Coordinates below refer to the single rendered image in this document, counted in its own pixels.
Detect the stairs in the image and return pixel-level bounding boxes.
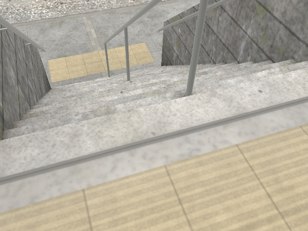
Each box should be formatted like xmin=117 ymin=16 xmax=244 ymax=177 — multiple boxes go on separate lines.
xmin=3 ymin=59 xmax=308 ymax=140

